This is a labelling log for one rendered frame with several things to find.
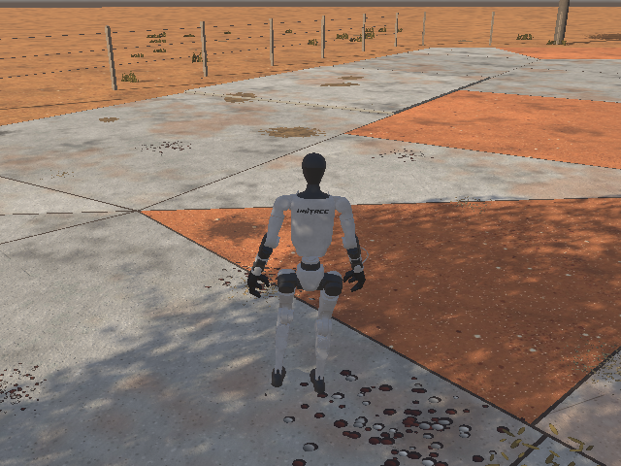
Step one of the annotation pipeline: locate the left robot foot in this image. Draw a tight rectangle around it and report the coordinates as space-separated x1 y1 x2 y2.
271 366 286 387

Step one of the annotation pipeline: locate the robot right forearm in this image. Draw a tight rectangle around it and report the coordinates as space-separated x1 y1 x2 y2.
347 234 364 273

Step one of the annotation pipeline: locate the right robot upper arm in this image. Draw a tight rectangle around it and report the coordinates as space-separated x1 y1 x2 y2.
333 196 357 250

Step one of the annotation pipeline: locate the left robot hand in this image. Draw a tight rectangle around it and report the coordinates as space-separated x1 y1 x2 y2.
247 271 270 298

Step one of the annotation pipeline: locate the right robot hand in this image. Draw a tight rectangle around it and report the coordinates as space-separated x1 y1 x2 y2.
343 270 366 292

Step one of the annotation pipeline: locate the left robot upper arm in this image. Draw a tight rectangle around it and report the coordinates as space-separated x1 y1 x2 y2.
264 194 293 249

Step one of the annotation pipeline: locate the robot left forearm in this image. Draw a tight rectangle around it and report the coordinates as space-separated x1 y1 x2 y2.
251 233 273 276

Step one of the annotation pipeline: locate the humanoid robot head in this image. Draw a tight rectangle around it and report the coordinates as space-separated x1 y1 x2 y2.
297 152 330 199

